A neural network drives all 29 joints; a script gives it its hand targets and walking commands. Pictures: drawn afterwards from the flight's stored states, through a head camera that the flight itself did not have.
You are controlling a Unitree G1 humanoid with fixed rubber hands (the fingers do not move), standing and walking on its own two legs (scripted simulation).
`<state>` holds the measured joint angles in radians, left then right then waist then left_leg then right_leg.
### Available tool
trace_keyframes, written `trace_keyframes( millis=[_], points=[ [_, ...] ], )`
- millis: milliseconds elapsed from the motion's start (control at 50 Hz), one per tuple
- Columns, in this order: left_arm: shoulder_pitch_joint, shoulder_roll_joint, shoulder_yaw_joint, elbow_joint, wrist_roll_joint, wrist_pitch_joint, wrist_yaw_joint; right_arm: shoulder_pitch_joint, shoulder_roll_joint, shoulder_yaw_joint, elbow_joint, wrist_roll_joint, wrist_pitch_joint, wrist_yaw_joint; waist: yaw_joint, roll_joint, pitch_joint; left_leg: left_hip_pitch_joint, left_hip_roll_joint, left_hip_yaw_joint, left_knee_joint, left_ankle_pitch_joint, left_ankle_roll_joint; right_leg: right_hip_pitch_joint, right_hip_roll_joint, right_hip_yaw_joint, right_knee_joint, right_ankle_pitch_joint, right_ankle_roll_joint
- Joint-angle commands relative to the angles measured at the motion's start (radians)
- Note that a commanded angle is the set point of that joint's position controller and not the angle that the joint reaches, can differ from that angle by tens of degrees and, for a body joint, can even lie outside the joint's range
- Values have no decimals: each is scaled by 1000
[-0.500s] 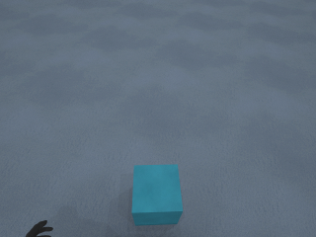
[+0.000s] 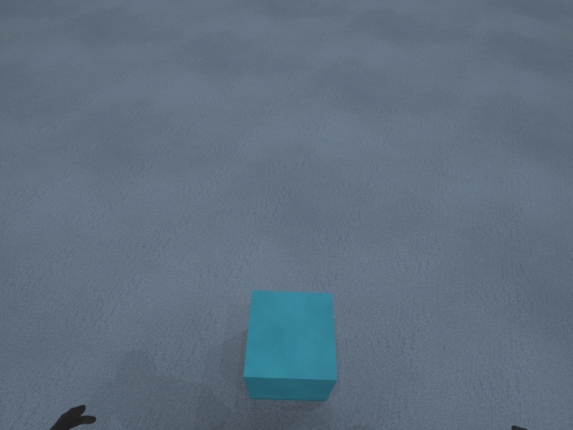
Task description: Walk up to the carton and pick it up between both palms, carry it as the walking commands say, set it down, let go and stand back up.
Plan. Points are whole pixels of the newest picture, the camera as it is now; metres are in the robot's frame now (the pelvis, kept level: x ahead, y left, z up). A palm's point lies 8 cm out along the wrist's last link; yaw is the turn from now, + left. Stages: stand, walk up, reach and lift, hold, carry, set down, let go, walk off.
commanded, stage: walk up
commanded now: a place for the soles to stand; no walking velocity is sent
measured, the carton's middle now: (289, 347) +0.44 -0.02 -0.62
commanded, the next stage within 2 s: reach and lift in 1.14 s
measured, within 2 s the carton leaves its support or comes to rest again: neither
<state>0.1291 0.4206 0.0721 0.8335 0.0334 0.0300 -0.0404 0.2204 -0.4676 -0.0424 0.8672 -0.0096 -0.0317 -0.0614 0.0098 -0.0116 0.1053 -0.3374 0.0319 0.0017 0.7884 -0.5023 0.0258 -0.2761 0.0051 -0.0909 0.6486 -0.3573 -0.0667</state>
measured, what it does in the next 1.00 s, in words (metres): stands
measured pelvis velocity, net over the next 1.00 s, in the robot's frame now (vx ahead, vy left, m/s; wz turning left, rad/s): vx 0.00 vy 0.01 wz -0.06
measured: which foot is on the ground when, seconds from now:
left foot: down 0.00-1.00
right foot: down 0.00-1.00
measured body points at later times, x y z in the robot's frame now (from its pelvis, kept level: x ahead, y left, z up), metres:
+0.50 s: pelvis +0.00 +0.00 +0.02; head +0.01 +0.00 +0.47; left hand +0.15 +0.31 -0.08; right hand +0.13 -0.33 -0.08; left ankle +0.01 +0.13 -0.72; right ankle +0.00 -0.10 -0.72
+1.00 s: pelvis +0.00 +0.01 +0.02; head +0.01 +0.02 +0.47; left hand +0.13 +0.32 -0.10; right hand +0.09 -0.32 -0.08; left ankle +0.01 +0.13 -0.72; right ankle +0.00 -0.10 -0.72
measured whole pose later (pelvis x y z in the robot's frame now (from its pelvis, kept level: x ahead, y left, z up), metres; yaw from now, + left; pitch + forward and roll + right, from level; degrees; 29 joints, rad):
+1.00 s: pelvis +0.00 +0.01 +0.02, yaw -3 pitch -2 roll +0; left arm 0.08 0.40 0.03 1.03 0.01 0.00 -0.02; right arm 0.08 -0.41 -0.02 1.04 -0.02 -0.04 -0.01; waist 0.00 -0.01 0.04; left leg -0.15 0.04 0.09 0.37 -0.19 0.00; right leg -0.16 0.02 0.01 0.37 -0.19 -0.01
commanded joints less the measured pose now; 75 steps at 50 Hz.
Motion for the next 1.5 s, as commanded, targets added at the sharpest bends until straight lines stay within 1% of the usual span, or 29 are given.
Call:
trace_keyframes(
  millis=[0, 20, 40, 60, 80, 100, 120, 140, 160, 180, 200, 220, 240, 280, 300, 340, 420, 640, 1120, 1140, 1160, 1180, 1220, 1240, 1260, 1320, 1380, 1440, 1480],
  points=[
    [-35, 192, 30, -60, -13, -12, 14, 94, -125, -32, -15, -3, -20, 7, -24, -118, -126, 104, -17, 58, -198, 153, 10, 77, -216, 211, -169, 559, -111],
    [-41, 175, 23, -60, -22, -10, 13, 97, -121, -34, -13, -12, -26, 10, -38, -96, -132, 209, -11, 34, -326, 293, 16, 9, -198, 198, -148, 455, -74],
    [-56, 140, 13, -69, -32, -12, 10, 92, -155, -41, -19, -26, -33, 9, -51, -17, -154, 318, 105, -132, -395, 361, 48, -99, -154, 180, -83, 304, -10],
    [-28, 131, 15, -65, -30, -8, 9, 35, -236, -52, -41, -26, -40, 8, -16, 118, -146, 239, 295, -378, -422, 415, 155, -125, -43, 123, 30, 78, 52],
    [-21, 154, 26, -45, -24, 1, 13, 4, -246, -54, -41, -13, -39, 10, -9, 132, -121, 143, 354, -370, -400, 488, 236, -65, -35, 130, 78, -151, 60],
    [-4, 146, 27, -38, -27, 0, 12, -20, -220, -43, -47, -11, -37, 11, -1, 126, -124, 121, 322, -305, -356, 559, 229, -32, -36, 146, 74, -168, 58],
    [29, 130, 24, -22, -32, -6, 12, -53, -198, -36, -53, -12, -34, 13, 16, 130, -127, 109, 273, -230, -318, 592, 183, 5, -44, 130, -11, -97, 51],
    [54, 136, 22, -5, -27, -16, 14, -91, -182, -30, -55, -10, -30, 19, 34, 124, -127, 61, 212, -157, -293, 554, 116, 83, -52, 129, -125, 66, 34],
    [33, 169, 28, -5, -16, -29, 14, -89, -151, -26, -53, -6, -24, 25, 15, 64, -113, 11, 130, -101, -255, 462, 52, 107, -98, 213, -198, 183, 11],
    [1, 193, 27, -8, -15, -39, 11, -80, -127, -24, -48, -1, -20, 29, -13, 7, -109, 36, 56, -39, -230, 327, 13, 57, -157, 296, -235, 219, -26],
    [-12, 195, 22, 0, -22, -45, 12, -95, -114, -18, -34, -1, -14, 32, -13, 3, -118, 101, 35, -17, -233, 257, -1, 10, -187, 309, -247, 219, -50],
    [-29, 185, 15, 7, -21, -47, 15, -103, -109, -14, -23, 0, -11, 36, -19, 0, -115, 140, 39, -17, -255, 245, 0, -14, -184, 294, -254, 214, -46],
    [-47, 174, 10, 13, -21, -47, 18, -106, -112, -13, -10, 1, -13, 38, -24, -10, -112, 169, 49, -25, -284, 274, 5, -25, -165, 276, -264, 206, -30],
    [-55, 167, 6, 27, -21, -48, 22, -102, -134, -16, 12, -3, -19, 40, -21, -27, -127, 189, 82, -51, -315, 403, 22, 15, -123, 236, -258, 271, 3],
    [-54, 171, 8, 35, -21, -48, 23, -107, -141, -16, 19, -3, -20, 40, -16, -31, -137, 190, 91, -52, -320, 442, 26, 43, -115, 223, -254, 298, 9],
    [-58, 170, 8, 48, -24, -46, 22, -125, -137, -13, 31, -1, -19, 40, -9, -27, -147, 186, 91, -41, -336, 463, 25, 80, -113, 215, -259, 320, 9],
    [-79, 156, 1, 68, -27, -42, 22, -155, -123, -7, 55, -2, -16, 42, -4, -17, -139, 187, 90, -31, -382, 444, 14, 98, -119, 215, -292, 300, 8],
    [-109, 153, -6, 118, -28, -39, 22, -179, -125, -3, 105, -5, -18, 47, -4, -1, -138, 203, 109, -32, -454, 419, 10, 119, -116, 209, -329, 282, 21],
    [-79, 151, -12, 152, -25, -36, 24, -184, -130, -15, 129, -7, -12, 52, -13, 13, -130, 240, 127, -38, -484, 368, 19, 79, -106, 217, -338, 265, 28],
    [-240, 63, 36, -199, -9, -1, -4, -244, 28, -65, -222, -25, 45, 94, 25, 1, -61, 97, -45, 42, -365, 235, -26, 31, 31, 123, -237, 62, 55],
    [-175, 82, 63, -230, 31, 55, -19, -206, -17, -110, -271, -31, 89, 114, -25, 29, -17, 132, -54, 57, -361, 174, -21, 10, 27, 71, -247, 15, 52],
    [-136, 81, 74, -228, 45, 95, -33, -210, -46, -136, -290, -41, 128, 122, -51, 40, 8, 161, -67, 70, -347, 143, -26, -32, 24, 49, -255, -19, 51],
    [-96, 67, 109, -251, 49, 155, -35, -192, -48, -159, -312, -73, 186, 135, -35, 22, 17, 224, -83, 96, -338, 194, -50, -105, 25, 25, -272, -42, 55],
    [-84, 56, 113, -271, 36, 173, -28, -176, -59, -180, -319, -83, 200, 134, -25, 10, 0, 228, -83, 87, -322, 216, -62, -104, 31, 24, -258, -32, 52],
    [-72, 49, 112, -289, 38, 185, -23, -155, -61, -195, -324, -83, 212, 135, -29, 7, -19, 240, -79, 75, -311, 229, -68, -89, 32, 28, -241, -1, 58],
    [-68, 28, 110, -351, 43, 212, -16, -154, -42, -209, -366, -81, 235, 139, -31, -9, -62, 240, -66, 44, -291, 270, -69, -59, 36, 41, -191, 93, 73],
    [-135, 8, 93, -397, 30, 211, -11, -232, -19, -203, -402, -63, 239, 146, -35, -10, -116, 176, -47, 18, -224, 313, -66, -92, 35, 49, -103, 161, 80],
    [-212, -6, 88, -409, 19, 208, -1, -306, -2, -191, -390, -45, 239, 144, -40, 6, -198, 118, -38, 2, -140, 378, -69, -177, 26, 49, -11, 211, 81],
    [-233, -3, 93, -395, 17, 209, 9, -317, -3, -189, -367, -36, 237, 137, -40, 18, -276, 106, -38, -7, -92, 464, -73, -216, 26, 49, 38, 269, 82]
  ],
)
